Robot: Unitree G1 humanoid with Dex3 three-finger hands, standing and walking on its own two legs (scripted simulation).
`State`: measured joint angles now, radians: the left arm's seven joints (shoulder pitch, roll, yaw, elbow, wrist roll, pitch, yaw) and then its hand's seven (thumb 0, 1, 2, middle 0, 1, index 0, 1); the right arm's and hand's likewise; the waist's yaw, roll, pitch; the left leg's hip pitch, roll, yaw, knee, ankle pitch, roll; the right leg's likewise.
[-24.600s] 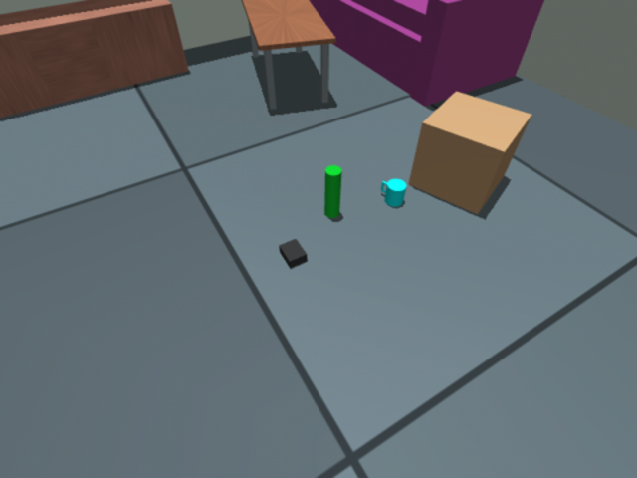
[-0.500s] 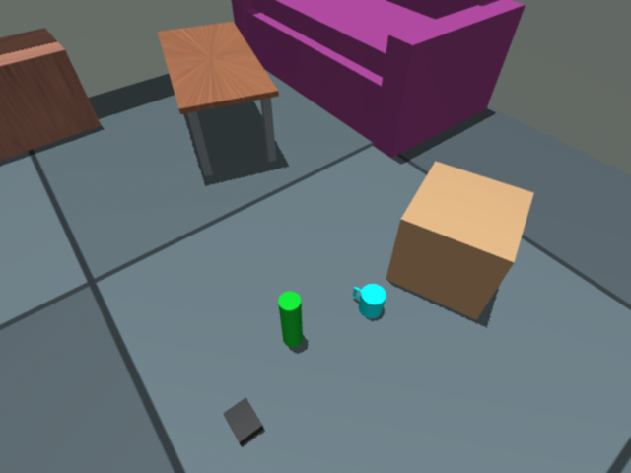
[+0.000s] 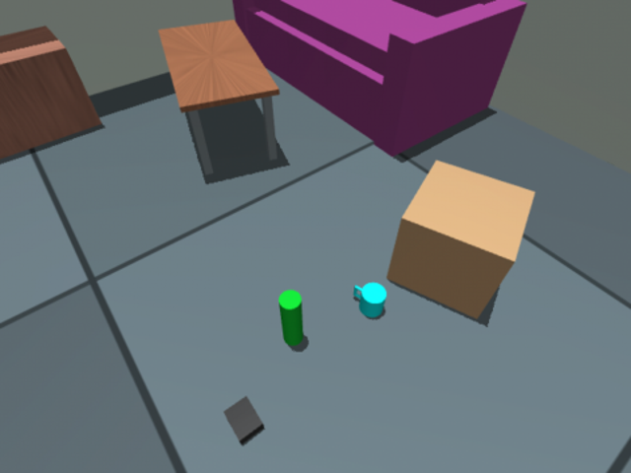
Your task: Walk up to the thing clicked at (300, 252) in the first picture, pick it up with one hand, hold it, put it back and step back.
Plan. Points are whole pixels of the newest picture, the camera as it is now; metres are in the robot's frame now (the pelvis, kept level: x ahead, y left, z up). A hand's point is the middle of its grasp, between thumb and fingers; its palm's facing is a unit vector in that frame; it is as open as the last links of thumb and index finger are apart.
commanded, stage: stand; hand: left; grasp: from above
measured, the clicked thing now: (243, 419) +0.40 +0.23 -0.76
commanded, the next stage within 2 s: rise first in 0.40 s
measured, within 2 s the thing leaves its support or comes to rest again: neither
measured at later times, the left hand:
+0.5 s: hand out of the picture +0.07 +0.26 -0.16, palm faces -0.04 -0.94 -0.35, open 7.3 cm
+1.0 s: hand out of the picture +0.13 +0.27 -0.21, palm faces -0.09 -0.88 -0.48, open 13.0 cm
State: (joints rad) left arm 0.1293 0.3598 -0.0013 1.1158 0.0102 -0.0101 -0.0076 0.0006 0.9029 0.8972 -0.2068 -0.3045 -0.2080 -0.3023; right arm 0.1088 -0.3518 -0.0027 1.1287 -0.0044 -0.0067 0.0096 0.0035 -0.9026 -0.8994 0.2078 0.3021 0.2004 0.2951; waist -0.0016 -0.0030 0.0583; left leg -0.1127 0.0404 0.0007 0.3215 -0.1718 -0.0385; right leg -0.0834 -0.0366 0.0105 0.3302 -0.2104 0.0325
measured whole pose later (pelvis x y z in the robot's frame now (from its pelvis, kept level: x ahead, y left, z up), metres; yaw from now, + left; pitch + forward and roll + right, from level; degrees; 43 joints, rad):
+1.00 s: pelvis -0.01 +0.01 -0.06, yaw +0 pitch +13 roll -1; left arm 0.07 0.29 0.16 0.80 0.25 0.15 0.07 0.00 -0.30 0.94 -0.11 -1.01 -0.12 -1.01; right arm 0.24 -0.24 -0.04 0.65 0.01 -0.07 0.01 0.01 -0.90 -0.90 0.21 0.30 0.20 0.29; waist -0.02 0.00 -0.07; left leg -0.72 0.04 -0.02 0.91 -0.42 -0.03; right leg -0.67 -0.03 0.02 0.90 -0.45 0.04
